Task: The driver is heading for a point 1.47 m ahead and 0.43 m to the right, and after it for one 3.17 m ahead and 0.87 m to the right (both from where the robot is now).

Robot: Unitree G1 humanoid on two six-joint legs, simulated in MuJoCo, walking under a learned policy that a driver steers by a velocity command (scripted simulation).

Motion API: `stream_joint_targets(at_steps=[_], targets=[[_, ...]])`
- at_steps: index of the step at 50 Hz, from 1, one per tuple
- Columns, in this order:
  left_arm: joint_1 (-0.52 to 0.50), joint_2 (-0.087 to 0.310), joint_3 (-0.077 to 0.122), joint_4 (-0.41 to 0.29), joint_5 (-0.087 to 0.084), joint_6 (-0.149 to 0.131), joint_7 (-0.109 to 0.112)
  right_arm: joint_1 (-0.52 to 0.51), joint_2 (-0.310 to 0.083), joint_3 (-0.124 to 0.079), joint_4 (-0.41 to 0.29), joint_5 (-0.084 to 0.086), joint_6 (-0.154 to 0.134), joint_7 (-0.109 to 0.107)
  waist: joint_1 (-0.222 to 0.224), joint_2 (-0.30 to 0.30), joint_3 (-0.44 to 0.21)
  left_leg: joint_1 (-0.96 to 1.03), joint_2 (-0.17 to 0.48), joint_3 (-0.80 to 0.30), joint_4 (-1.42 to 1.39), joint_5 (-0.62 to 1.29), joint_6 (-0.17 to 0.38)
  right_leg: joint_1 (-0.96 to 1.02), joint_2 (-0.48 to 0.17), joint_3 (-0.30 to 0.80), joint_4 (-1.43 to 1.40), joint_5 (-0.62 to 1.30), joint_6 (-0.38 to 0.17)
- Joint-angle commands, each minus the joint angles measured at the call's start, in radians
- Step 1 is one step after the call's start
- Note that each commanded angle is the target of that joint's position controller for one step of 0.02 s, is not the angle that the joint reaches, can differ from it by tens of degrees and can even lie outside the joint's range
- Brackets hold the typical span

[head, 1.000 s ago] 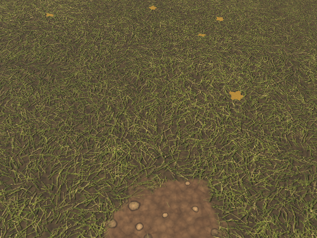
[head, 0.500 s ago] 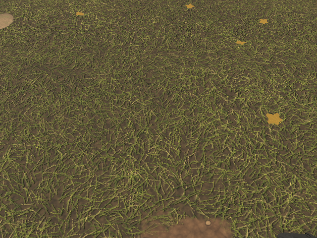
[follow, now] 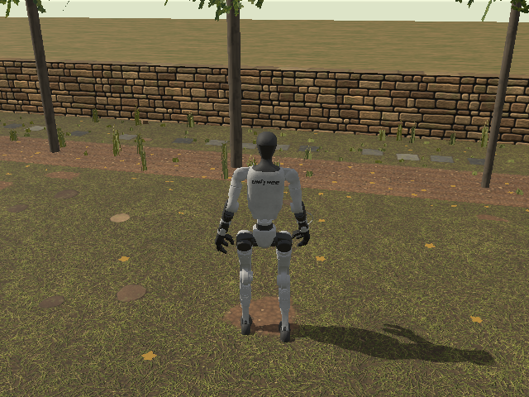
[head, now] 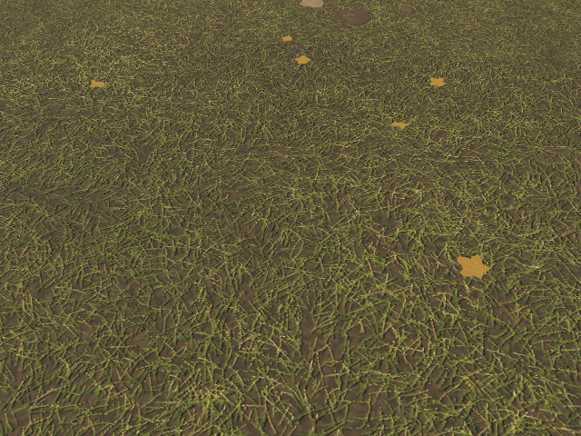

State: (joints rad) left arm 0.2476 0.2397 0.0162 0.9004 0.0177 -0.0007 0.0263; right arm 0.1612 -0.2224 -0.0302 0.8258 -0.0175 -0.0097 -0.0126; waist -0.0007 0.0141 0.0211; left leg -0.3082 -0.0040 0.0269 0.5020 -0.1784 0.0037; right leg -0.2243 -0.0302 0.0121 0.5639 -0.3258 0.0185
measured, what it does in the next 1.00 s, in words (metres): shifts its weight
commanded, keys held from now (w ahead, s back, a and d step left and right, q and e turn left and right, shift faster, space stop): no key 0.66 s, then w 0.20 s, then w+e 0.14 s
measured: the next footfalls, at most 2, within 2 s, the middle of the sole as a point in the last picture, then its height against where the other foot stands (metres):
right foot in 1.44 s outside the picture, level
left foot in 1.90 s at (334, 354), level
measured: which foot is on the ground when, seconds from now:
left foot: down 0.00-1.00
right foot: down 0.00-0.94, up 0.96-1.00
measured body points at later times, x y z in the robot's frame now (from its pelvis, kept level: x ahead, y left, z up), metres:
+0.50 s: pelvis +0.03 -0.02 +0.00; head +0.04 -0.02 +0.45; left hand +0.09 +0.24 -0.14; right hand +0.13 -0.28 -0.14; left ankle +0.06 +0.12 -0.73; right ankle -0.01 -0.13 -0.73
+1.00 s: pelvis +0.10 +0.03 +0.00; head +0.11 +0.05 +0.45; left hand +0.09 +0.30 -0.16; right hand +0.15 -0.25 -0.13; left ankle +0.10 +0.12 -0.73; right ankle -0.01 -0.12 -0.69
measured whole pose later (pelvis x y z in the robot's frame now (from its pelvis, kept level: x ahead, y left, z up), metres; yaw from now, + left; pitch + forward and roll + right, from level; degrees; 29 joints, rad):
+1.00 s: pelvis +0.10 +0.03 +0.00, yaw -2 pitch +0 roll +0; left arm 0.37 0.27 0.05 1.04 -0.04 -0.04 0.02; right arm 0.19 -0.25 -0.07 1.09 0.01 -0.10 0.00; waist 0.00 -0.04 0.01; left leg -0.26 0.01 0.09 0.58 -0.30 0.04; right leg -0.22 -0.01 0.08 0.86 -0.48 -0.02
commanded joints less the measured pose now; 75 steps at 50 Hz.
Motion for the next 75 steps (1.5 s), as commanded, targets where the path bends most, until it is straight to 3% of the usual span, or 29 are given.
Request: stream_joint_targets(at_steps=[1,9,18,33,35,36,38,39,40,42,43,44,46,47,48,49,50,51,52,54,57,60,66,69,71,72,73,74,75], targets=[[0.002,0.128,0.024,-0.033,-0.009,-0.030,0.001,-0.026,-0.101,-0.027,-0.031,0.005,-0.016,-0.005,0.002,-0.057,-0.026,0.124,0.042,-0.054,-0.035,0.115,0.025,-0.082,-0.046,0.057,-0.152,0.087,-0.028],[0.007,0.118,0.022,0.006,-0.015,-0.017,-0.002,-0.020,-0.114,-0.034,0.057,0.016,0.001,-0.013,0.010,-0.015,-0.056,0.169,0.049,-0.052,-0.012,0.265,0.016,-0.001,-0.030,0.033,-0.127,0.310,-0.040],[-0.004,0.109,0.023,0.052,-0.015,-0.011,-0.005,-0.037,-0.128,-0.036,0.143,0.018,0.019,-0.027,0.005,-0.022,-0.040,0.191,0.052,-0.051,-0.028,0.255,0.008,0.022,-0.021,0.021,-0.153,0.347,-0.042],[0.025,0.095,0.015,0.116,-0.011,-0.010,0.002,-0.044,-0.121,-0.030,0.246,0.017,0.024,-0.034,-0.001,-0.022,0.003,0.178,0.048,-0.045,-0.069,0.156,-0.003,0.000,-0.010,0.013,-0.204,0.207,-0.041],[0.057,0.112,0.023,0.132,-0.020,-0.006,0.007,-0.027,-0.111,-0.029,0.263,0.022,0.026,-0.035,0.005,-0.053,0.002,0.146,-0.003,0.012,-0.017,-0.104,-0.003,-0.004,-0.011,0.033,-0.242,-0.086,-0.071],[0.057,0.144,0.034,0.126,-0.026,-0.004,0.011,-0.038,-0.110,-0.031,0.259,0.025,0.023,-0.034,0.014,-0.095,0.039,0.074,-0.031,0.046,0.045,-0.242,-0.003,-0.021,-0.047,0.094,-0.283,-0.293,-0.108],[0.085,0.207,0.057,0.118,-0.037,-0.015,0.014,-0.107,-0.104,-0.029,0.220,0.028,-0.001,-0.023,0.046,-0.190,0.135,-0.108,-0.014,0.046,0.235,-0.266,0.012,-0.026,-0.222,0.328,-0.411,-0.520,-0.210],[0.095,0.211,0.063,0.118,-0.037,-0.028,0.016,-0.127,-0.098,-0.028,0.205,0.035,-0.017,-0.014,0.050,-0.198,0.172,-0.185,0.030,0.006,0.315,-0.267,0.028,-0.018,-0.291,0.408,-0.445,-0.499,-0.252],[0.102,0.191,0.062,0.118,-0.032,-0.041,0.015,-0.135,-0.101,-0.030,0.197,0.044,-0.032,-0.005,0.051,-0.186,0.191,-0.273,0.064,-0.026,0.377,-0.314,0.040,0.037,-0.322,0.436,-0.448,-0.427,-0.269],[0.088,0.163,0.061,0.107,-0.042,-0.057,0.009,-0.125,-0.103,-0.032,0.190,0.055,-0.057,0.012,0.034,-0.145,0.181,-0.323,0.103,-0.046,0.310,-0.330,0.062,0.129,-0.304,0.370,-0.414,-0.282,-0.241],[0.073,0.164,0.063,0.100,-0.048,-0.058,0.007,-0.116,-0.100,-0.033,0.192,0.055,-0.067,0.017,0.024,-0.130,0.160,-0.254,0.095,-0.024,0.219,-0.298,0.065,0.123,-0.269,0.304,-0.394,-0.216,-0.216],[0.054,0.168,0.063,0.096,-0.052,-0.056,0.001,-0.084,-0.091,-0.035,0.207,0.052,-0.074,0.021,0.000,-0.117,0.134,-0.108,0.061,0.022,0.117,-0.223,0.059,0.051,-0.220,0.240,-0.362,-0.157,-0.196],[0.034,0.170,0.062,0.083,-0.051,-0.047,-0.006,0.118,-0.104,-0.056,0.292,0.047,-0.075,0.019,-0.083,-0.096,0.054,0.258,-0.035,0.095,0.003,-0.033,0.023,-0.133,-0.131,0.160,-0.244,-0.053,-0.169],[0.003,0.137,0.051,0.068,-0.047,-0.052,-0.008,0.236,-0.140,-0.072,0.315,0.044,-0.074,0.013,-0.140,-0.027,0.011,0.410,0.031,-0.009,-0.046,-0.062,0.039,-0.227,-0.069,0.098,-0.061,0.053,-0.127],[-0.019,0.049,0.028,0.027,-0.039,-0.061,-0.008,0.366,-0.245,-0.093,0.323,0.036,-0.077,0.003,-0.171,0.251,-0.058,0.545,0.289,-0.393,-0.215,-0.218,0.132,-0.405,0.048,-0.036,0.322,-0.068,-0.048],[-0.013,0.057,0.036,0.008,-0.058,-0.075,-0.002,0.391,-0.242,-0.079,0.331,0.013,-0.094,0.014,-0.155,0.274,-0.102,0.510,0.424,-0.707,-0.326,-0.328,0.239,-0.478,0.093,0.097,0.579,-0.250,-0.045],[0.002,0.093,0.048,0.011,-0.085,-0.084,-0.005,0.280,-0.187,-0.058,0.301,0.016,-0.109,0.015,-0.095,0.156,-0.002,0.440,0.430,-0.636,-0.333,-0.405,0.231,-0.555,0.028,0.165,0.681,-0.186,-0.074],[0.005,0.107,0.052,0.017,-0.087,-0.089,-0.012,0.190,-0.133,-0.042,0.268,0.026,-0.116,0.017,-0.064,0.120,0.062,0.376,0.381,-0.494,-0.344,-0.385,0.180,-0.566,-0.018,0.158,0.683,-0.075,-0.098],[0.011,0.099,0.058,0.029,-0.079,-0.091,-0.010,0.133,-0.118,-0.035,0.250,0.026,-0.118,0.020,-0.039,0.093,0.089,0.334,0.340,-0.378,-0.358,-0.279,0.141,-0.549,-0.042,0.153,0.643,0.016,-0.108],[0.013,0.093,0.070,0.039,-0.067,-0.079,-0.020,0.136,-0.075,-0.020,0.250,0.013,-0.115,0.019,-0.028,0.100,0.087,0.304,0.259,-0.161,-0.348,-0.007,0.079,-0.485,-0.070,0.125,0.568,0.123,-0.111],[-0.030,0.046,0.067,0.017,-0.060,-0.057,-0.039,0.197,-0.104,-0.021,0.258,-0.002,-0.111,0.002,-0.031,0.056,0.076,0.309,0.247,-0.042,-0.353,0.208,0.100,-0.512,-0.072,0.091,0.539,0.198,-0.082],[-0.143,0.029,0.058,-0.049,-0.056,-0.053,-0.046,0.185,-0.128,-0.023,0.237,-0.008,-0.103,-0.014,-0.037,0.034,0.113,0.283,0.246,0.035,-0.389,0.265,0.111,-0.548,-0.070,0.063,0.379,0.282,-0.057],[-0.330,0.005,0.037,-0.157,-0.048,-0.054,-0.086,0.273,-0.153,-0.032,0.233,0.014,-0.083,-0.028,-0.068,0.022,0.142,0.368,0.268,0.177,-0.350,0.456,0.101,-0.498,-0.041,-0.082,0.127,0.324,-0.093],[-0.294,0.049,0.058,-0.182,-0.049,-0.052,-0.104,0.246,-0.197,-0.046,0.205,0.020,-0.066,-0.036,0.003,0.087,0.061,0.437,0.289,0.223,-0.177,0.946,0.091,-0.342,0.040,-0.157,0.105,0.224,-0.149],[-0.097,0.134,0.099,-0.149,-0.053,-0.043,-0.104,0.202,-0.232,-0.057,0.173,0.020,-0.051,-0.039,0.119,0.124,-0.064,0.402,0.294,0.216,0.107,1.103,0.084,-0.084,0.099,-0.162,0.093,0.163,-0.203],[0.066,0.193,0.134,-0.108,-0.052,-0.037,-0.089,0.171,-0.234,-0.058,0.154,0.025,-0.053,-0.036,0.210,0.094,-0.136,0.257,0.252,0.219,0.349,0.944,0.054,0.177,0.106,-0.103,0.001,0.204,-0.243],[0.141,0.256,0.146,-0.079,-0.052,-0.024,-0.061,0.195,-0.137,-0.033,0.125,-0.007,-0.070,-0.022,0.166,-0.137,-0.202,-0.046,0.136,0.200,0.707,0.068,0.021,0.437,-0.091,0.220,0.001,0.181,-0.301],[0.107,0.290,0.141,-0.119,-0.030,-0.042,-0.064,0.262,-0.054,-0.006,0.065,0.025,-0.115,0.000,0.072,-0.246,-0.362,-0.368,-0.054,-0.022,0.993,-0.430,0.000,0.657,-0.314,0.842,-0.203,-0.039,-0.513],[0.116,0.208,0.120,-0.106,-0.026,-0.057,-0.066,0.099,-0.157,-0.033,0.029,0.061,-0.154,0.011,0.134,-0.106,-0.282,-0.475,0.003,-0.148,1.011,-0.355,0.031,0.593,-0.288,0.789,-0.311,-0.051,-0.440]])
Velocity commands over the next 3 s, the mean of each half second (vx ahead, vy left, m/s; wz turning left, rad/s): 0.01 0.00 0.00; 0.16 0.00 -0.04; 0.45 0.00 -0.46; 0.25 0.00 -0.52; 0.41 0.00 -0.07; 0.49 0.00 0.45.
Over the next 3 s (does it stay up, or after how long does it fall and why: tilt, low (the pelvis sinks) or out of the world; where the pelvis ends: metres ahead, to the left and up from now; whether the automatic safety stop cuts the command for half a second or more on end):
stays up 0.93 -0.31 -0.01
